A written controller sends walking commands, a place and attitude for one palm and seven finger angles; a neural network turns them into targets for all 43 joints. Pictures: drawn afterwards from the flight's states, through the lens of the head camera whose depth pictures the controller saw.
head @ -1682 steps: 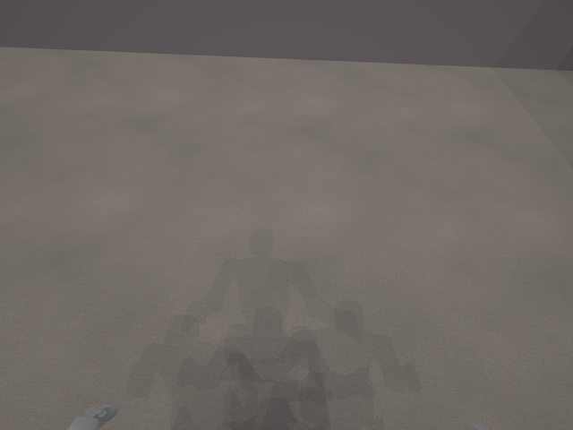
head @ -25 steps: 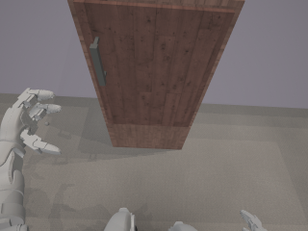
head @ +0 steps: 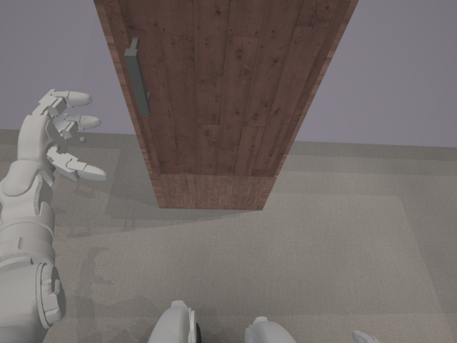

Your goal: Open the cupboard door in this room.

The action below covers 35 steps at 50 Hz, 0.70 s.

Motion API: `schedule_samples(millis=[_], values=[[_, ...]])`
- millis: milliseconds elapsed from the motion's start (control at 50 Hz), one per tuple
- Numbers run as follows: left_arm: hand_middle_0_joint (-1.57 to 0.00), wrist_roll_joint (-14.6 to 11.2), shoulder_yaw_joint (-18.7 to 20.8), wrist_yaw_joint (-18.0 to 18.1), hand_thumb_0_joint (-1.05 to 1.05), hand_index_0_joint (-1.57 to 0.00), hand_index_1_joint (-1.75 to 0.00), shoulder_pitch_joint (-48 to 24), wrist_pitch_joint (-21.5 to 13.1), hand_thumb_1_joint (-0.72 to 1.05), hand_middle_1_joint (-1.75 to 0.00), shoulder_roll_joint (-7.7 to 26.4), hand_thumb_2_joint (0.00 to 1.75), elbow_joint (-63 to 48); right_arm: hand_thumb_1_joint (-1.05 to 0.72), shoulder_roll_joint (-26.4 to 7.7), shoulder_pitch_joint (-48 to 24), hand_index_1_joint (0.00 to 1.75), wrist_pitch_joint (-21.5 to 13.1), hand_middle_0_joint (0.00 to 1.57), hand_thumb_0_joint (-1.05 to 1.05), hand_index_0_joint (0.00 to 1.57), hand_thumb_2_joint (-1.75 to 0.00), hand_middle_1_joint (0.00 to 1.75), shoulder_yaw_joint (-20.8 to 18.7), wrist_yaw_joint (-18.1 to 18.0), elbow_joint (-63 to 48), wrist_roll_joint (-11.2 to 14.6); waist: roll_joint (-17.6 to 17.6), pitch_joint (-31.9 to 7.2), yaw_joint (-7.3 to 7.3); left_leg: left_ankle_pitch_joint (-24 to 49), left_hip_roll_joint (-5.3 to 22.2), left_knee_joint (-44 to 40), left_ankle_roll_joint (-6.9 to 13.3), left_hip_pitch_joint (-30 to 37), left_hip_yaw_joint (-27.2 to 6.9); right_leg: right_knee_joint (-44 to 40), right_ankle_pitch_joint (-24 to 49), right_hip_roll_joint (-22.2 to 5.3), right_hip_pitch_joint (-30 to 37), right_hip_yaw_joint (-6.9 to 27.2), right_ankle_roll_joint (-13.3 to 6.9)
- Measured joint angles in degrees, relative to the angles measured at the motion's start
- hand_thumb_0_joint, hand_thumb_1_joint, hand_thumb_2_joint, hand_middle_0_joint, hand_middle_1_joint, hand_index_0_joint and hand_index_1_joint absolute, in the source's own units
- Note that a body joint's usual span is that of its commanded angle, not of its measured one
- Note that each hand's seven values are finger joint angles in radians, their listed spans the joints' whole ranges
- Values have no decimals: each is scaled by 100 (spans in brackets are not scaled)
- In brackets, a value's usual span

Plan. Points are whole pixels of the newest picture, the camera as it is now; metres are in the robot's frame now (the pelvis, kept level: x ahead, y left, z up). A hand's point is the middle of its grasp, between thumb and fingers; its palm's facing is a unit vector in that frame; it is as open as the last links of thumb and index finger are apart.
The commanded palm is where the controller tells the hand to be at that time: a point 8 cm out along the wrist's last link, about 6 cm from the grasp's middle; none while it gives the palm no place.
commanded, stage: move the hooked fingers beside the handle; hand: left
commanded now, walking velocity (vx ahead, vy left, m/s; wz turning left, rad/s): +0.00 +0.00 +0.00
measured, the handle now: (140, 79) +0.60 +0.18 +0.06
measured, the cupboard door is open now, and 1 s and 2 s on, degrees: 0 0 0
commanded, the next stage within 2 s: slide the fingers in behind the handle in 1.56 s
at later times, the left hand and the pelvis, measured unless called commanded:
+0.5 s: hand (96, 100) +0.53 +0.24 +0.07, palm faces +0.01 -1.00 -0.02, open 14.0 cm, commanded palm +0.52 +0.28 +0.06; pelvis +0.00 -0.01 -0.02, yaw -2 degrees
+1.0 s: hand (90, 94) +0.54 +0.25 +0.08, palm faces +0.02 -1.00 -0.02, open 14.0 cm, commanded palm +0.53 +0.27 +0.06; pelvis +0.02 +0.00 -0.01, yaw -3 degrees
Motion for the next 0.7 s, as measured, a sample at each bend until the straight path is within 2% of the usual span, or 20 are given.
schedule_samples(millis=[160, 300, 420, 500, 620, 700], values=[[-30, 166, 167, 17, -1, -30, -120, -671, -287, -50, -120, 266, 30, 455, -90, -59, 108, 30, 175, 21, 1, 20, -90, 30, -21, 16, 144, -58, -11, 37, -145, -46, 65, 264, -28, -446, -35, 265, -53, 54, -444, -32, -37], [-30, 334, 398, -9, -1, -31, -120, -1154, -44, -50, -120, 714, 30, 1006, -90, -95, 244, 30, 327, 20, 1, 20, -90, 30, 24, -6, 137, -53, 21, 18, -347, -113, 157, 421, -53, -691, -61, 368, -81, 142, -678, -42, -68], [-30, 432, 474, -25, -1, -30, -120, -1605, -38, -50, -120, 1079, 30, 1263, -90, -106, 336, 30, 379, 20, 1, 20, -90, 30, 77, 6, 142, -75, 38, 46, -473, -166, 214, 567, -74, -947, -112, 458, -109, 202, -906, -82, -92], [-30, 517, 457, -59, -1, -30, -120, -1998, 107, -50, -120, 1346, 30, 1488, -90, -116, 366, 30, 396, 20, 1, 20, -90, 30, 117, 12, 117, -84, 64, 63, -577, -201, 234, 688, -79, -1183, -164, 536, -134, 227, -1109, -129, -100], [-30, 678, 531, -48, -1, -30, -120, -2392, 262, -50, -120, 1539, 30, 1557, -90, -120, 388, 30, 423, 20, 1, 20, -90, 30, 155, 41, 82, -147, 108, 80, -677, -252, 259, 825, -64, -1489, -177, 638, -167, 248, -1398, -137, -88], [-30, 736, 680, -30, -1, -30, -120, -2402, 297, -50, -120, 1561, 30, 1420, -90, -81, 420, 30, 484, 20, 1, 20, -90, 30, 146, 91, 36, -178, 129, 76, -710, -293, 285, 854, -51, -1561, -152, 639, -176, 270, -1472, -106, -73]])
